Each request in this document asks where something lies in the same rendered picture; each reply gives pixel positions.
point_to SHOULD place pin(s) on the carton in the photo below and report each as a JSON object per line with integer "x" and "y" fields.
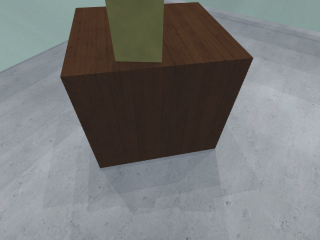
{"x": 136, "y": 28}

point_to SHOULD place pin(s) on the pedestal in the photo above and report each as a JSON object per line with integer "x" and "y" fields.
{"x": 137, "y": 111}

